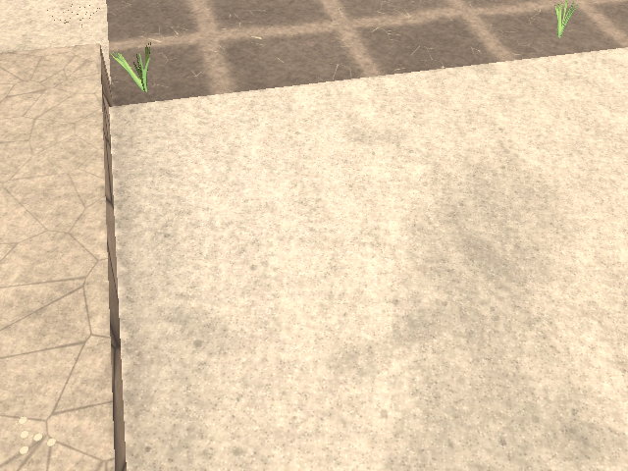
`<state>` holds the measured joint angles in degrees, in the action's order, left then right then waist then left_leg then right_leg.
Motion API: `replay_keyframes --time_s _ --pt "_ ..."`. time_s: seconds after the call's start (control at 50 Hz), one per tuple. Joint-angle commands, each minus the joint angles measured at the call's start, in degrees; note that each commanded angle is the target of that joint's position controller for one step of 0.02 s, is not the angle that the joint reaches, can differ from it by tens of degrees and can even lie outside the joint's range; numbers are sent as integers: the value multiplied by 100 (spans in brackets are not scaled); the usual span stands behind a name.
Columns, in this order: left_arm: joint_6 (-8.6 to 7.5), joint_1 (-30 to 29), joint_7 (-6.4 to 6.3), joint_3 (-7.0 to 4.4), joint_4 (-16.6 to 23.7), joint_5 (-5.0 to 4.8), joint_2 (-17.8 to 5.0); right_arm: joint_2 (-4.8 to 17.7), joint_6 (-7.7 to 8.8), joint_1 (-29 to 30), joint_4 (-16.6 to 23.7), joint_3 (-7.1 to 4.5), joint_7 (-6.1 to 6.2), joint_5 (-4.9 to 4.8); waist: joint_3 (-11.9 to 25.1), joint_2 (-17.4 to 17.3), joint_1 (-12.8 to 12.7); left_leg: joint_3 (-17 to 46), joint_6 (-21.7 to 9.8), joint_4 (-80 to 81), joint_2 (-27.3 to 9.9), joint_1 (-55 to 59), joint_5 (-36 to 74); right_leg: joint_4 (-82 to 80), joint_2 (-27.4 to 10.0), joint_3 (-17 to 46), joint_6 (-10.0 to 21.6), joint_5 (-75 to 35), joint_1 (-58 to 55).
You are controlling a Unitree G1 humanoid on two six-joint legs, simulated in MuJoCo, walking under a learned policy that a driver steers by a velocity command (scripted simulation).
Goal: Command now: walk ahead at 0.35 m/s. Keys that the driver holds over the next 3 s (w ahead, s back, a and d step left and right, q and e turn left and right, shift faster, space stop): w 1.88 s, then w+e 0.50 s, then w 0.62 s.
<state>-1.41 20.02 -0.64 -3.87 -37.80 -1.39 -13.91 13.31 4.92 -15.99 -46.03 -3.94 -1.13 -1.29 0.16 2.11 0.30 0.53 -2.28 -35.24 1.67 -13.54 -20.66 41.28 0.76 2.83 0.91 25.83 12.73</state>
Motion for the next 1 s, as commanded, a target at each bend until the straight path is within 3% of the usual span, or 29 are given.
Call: replay_keyframes --time_s 0.02,0.04,0.08,0.12,0.2,0.24,0.3,0.34,0.36,0.38,0.4,0.42,0.44,0.46,0.48,0.5,0.52,0.58,0.64,0.7,0.78,0.82,0.88,0.9,0.92,0.94,0.96,0.98,1.0 --pt "-335 -1031 -38 -163 936 -122 -709 1066 154 -1244 4 -281 -35 106 -455 -1299 575 3883 -1687 2116 -2232 2176 167 2541 66 290 -13 836 3704" --pt "-344 -911 3 -142 834 -135 -632 916 146 -1073 65 -235 -11 86 -432 -1023 466 3351 -1538 2005 -2041 2346 345 2872 -113 258 64 390 3994" --pt "-347 -1064 62 -124 797 16 -560 766 67 -815 99 -139 37 72 -402 -640 362 2515 -1215 2108 -1804 2202 1062 2670 -451 156 99 -477 4059" --pt "-326 -1138 174 -73 783 51 -396 636 -33 -749 53 -53 87 75 -406 -750 305 1778 -1009 2344 -1492 1779 1631 2080 -550 -94 -26 -971 3594" --pt "-360 -1829 294 83 956 50 -135 939 -107 -786 -44 -71 220 57 -584 -728 481 915 -850 2612 -1193 1052 2031 279 -418 -437 -196 -2053 2729" --pt "-370 -2037 319 66 999 7 -253 1106 -86 -889 -118 -99 229 30 -630 -849 516 812 -821 2779 -1259 786 1862 -340 -271 -522 -179 -2463 2112" --pt "-369 -2087 321 -17 1032 -21 -511 1205 -52 -891 -215 -138 195 -66 -713 -868 371 774 -718 2636 -1531 1061 2263 -785 -239 -390 70 -2518 1817" --pt "-373 -1657 270 -132 943 9 -749 1327 -56 -788 -216 -184 172 -57 -314 -927 21 578 -581 1917 -1508 1325 4070 -922 -18 -520 327 -2295 1040" --pt "-341 -946 216 -244 749 19 -924 1321 -81 -761 -212 -184 171 -35 173 -866 -386 365 -465 1021 -1328 1206 4983 -939 151 -660 503 -2224 62" --pt "-290 36 154 -326 518 6 -1055 1184 -89 -737 -176 -130 183 38 760 -752 -868 225 -301 -260 -1099 437 4732 -818 -69 -436 697 -2157 -1380" --pt "-251 776 104 -414 414 137 -1617 553 -52 -1210 -1 52 165 164 1738 740 -786 13 7 -2647 -366 -1311 1908 -967 -1576 1729 1315 -1317 -3347" --pt "-280 862 170 -315 312 150 -1464 403 67 -1545 -91 148 115 27 2424 1701 -601 745 78 -3924 223 -2226 -1171 -2392 -2313 4330 1792 120 -3626" --pt "-310 393 187 -194 325 109 -1075 979 125 -994 7 -25 75 -143 1373 993 -589 829 26 -4350 -181 -2849 -854 -2681 -2145 3933 1518 721 -2859" --pt "-323 -2 195 -139 327 83 -944 1088 147 -369 191 -34 66 -165 605 522 -493 569 -49 -4179 -476 -2912 -323 -2713 -1964 3021 1354 277 -1954" --pt "-343 -313 224 -114 299 129 -887 965 147 -115 251 -10 90 -50 230 41 -293 479 -49 -3841 -710 -2697 126 -2818 -1719 2390 1274 -498 -1144" --pt "-387 -549 244 -75 292 181 -760 917 104 -161 234 -35 110 38 136 90 -81 525 -47 -3514 -905 -2384 439 -2939 -1486 1936 1209 -1036 -662" --pt "-419 -665 246 -69 264 196 -733 838 45 -320 188 -25 107 42 134 215 61 542 -10 -3372 -984 -2103 618 -3119 -1373 1692 1221 -1248 -364" --pt "-539 -605 246 -66 50 132 -747 688 -106 -246 193 2 153 73 -58 159 165 462 144 -2870 -1041 -2179 956 -3434 -1269 1116 1342 -1814 -38" --pt "-519 -319 179 -94 -154 130 -886 662 -89 439 426 23 153 156 -314 -20 3 426 309 -1896 -1059 -2708 1849 -3569 -1217 780 1350 -2207 -207" --pt "-456 -133 110 -101 -273 82 -981 554 6 1015 571 84 68 140 -404 -13 -215 221 331 -680 -880 -2469 2794 -3557 -1000 309 1144 -2447 -259" --pt "-359 364 77 -118 -560 36 -1106 496 80 1764 826 149 -66 74 -536 -32 -522 86 286 177 -684 -2377 2993 -3404 -1167 247 1114 -2435 -800" --pt "-281 519 69 -124 -677 33 -1125 534 105 2031 971 153 -145 57 -572 -13 -573 92 185 449 -619 -2550 2632 -3172 -1345 313 1093 -2657 -1311" --pt "-176 508 28 -159 -769 22 -1234 694 135 1910 1025 113 -223 58 -385 165 -388 11 -40 711 -457 -2235 1865 -2674 -1529 387 953 -3617 -1865" --pt "-148 422 15 -170 -763 32 -1299 818 140 1599 957 59 -212 63 -161 282 -196 -129 -149 762 -289 -1719 1641 -2285 -1472 330 883 -4550 -1918" --pt "-107 306 3 -148 -747 49 -1288 1024 143 868 747 -60 -172 73 323 272 214 -311 -323 926 -96 -680 1741 -1414 -1238 122 755 -5443 -1789" --pt "-103 285 -21 -59 -647 110 -1125 1365 137 -150 501 -186 -111 119 1137 137 633 119 -627 632 -550 1051 2040 -85 -981 -73 567 -4934 -934" --pt "-212 922 36 140 -480 133 -512 1949 103 -887 393 -338 -68 213 2123 -1105 526 2668 -1550 652 -2101 3567 1334 2235 -112 -377 90 -2486 1542" --pt "-336 883 43 157 -578 80 -561 1541 84 -1042 308 -240 -79 103 2471 -1524 614 4207 -1803 1506 -2463 3942 745 3145 289 381 40 656 2524" --pt "-414 322 72 20 -435 -82 -1061 1229 69 -670 346 -126 -57 62 1543 -1164 620 3425 -1482 1661 -2248 3284 471 3509 -81 520 102 446 3068"
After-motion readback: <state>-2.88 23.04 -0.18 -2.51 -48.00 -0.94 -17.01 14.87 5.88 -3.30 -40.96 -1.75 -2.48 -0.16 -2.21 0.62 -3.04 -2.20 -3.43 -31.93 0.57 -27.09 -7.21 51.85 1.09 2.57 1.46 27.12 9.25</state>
